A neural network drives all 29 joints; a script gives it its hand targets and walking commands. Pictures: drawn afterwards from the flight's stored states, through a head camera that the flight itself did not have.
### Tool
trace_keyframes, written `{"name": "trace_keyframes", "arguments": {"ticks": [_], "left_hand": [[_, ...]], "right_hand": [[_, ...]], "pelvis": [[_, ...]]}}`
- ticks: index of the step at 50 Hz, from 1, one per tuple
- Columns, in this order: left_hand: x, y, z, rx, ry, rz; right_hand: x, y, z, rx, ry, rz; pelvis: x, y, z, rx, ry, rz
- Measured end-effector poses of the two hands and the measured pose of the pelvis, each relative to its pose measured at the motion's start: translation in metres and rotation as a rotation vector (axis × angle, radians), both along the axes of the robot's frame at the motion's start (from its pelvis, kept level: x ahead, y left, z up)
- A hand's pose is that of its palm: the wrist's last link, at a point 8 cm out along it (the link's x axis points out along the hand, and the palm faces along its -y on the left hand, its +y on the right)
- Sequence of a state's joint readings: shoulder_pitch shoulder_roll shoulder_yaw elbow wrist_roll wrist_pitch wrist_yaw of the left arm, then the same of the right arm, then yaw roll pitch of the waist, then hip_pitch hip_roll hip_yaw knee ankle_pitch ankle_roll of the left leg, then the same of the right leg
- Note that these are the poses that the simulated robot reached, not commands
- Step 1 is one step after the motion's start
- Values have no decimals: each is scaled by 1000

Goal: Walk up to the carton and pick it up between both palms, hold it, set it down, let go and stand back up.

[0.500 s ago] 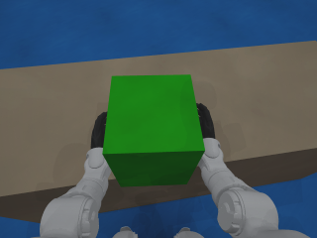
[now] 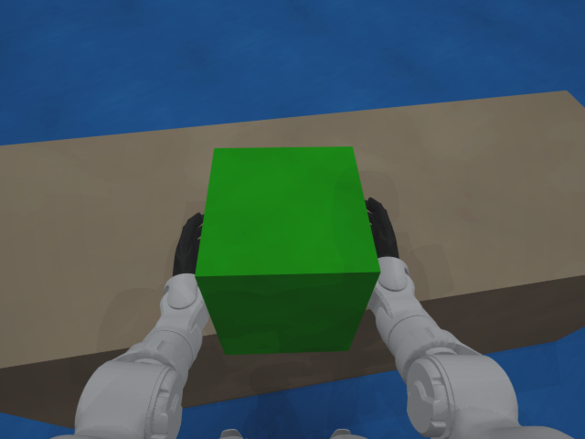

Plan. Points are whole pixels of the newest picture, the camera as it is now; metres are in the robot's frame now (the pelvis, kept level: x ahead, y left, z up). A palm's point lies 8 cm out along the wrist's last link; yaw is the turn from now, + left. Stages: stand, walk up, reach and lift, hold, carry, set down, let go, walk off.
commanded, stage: reach and lift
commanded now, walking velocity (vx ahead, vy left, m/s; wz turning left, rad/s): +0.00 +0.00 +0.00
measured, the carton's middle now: (285, 256) +0.38 -0.01 +0.00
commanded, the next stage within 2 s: none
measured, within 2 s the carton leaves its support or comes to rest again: neither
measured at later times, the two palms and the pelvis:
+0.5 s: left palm (179, 253) +0.36 +0.14 +0.05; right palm (393, 236) +0.36 -0.16 +0.07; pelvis -0.02 -0.01 +0.02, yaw +2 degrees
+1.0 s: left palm (166, 223) +0.38 +0.14 +0.10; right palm (393, 214) +0.37 -0.15 +0.10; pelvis +0.00 +0.01 +0.05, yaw +0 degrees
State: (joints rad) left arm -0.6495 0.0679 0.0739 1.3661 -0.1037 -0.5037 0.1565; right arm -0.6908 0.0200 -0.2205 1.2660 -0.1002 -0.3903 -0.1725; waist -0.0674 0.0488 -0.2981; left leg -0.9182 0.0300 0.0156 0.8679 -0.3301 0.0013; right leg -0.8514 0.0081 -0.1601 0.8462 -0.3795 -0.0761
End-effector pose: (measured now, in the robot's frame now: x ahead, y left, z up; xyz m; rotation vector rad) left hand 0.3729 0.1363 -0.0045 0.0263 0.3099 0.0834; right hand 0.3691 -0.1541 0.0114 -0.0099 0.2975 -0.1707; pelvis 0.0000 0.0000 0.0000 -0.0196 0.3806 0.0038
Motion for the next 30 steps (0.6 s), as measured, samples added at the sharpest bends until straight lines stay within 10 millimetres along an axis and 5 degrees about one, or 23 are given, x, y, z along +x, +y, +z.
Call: {"name": "trace_keyframes", "arguments": {"ticks": [13,30], "left_hand": [[-2,-9,32,-1,-48,-6],[-11,3,64,4,-46,9]], "right_hand": [[-5,-9,32,12,-47,-11],[-10,2,58,36,-41,-2]], "pelvis": [[-10,-8,6,15,-68,14],[-15,-11,26,26,-169,37]]}}
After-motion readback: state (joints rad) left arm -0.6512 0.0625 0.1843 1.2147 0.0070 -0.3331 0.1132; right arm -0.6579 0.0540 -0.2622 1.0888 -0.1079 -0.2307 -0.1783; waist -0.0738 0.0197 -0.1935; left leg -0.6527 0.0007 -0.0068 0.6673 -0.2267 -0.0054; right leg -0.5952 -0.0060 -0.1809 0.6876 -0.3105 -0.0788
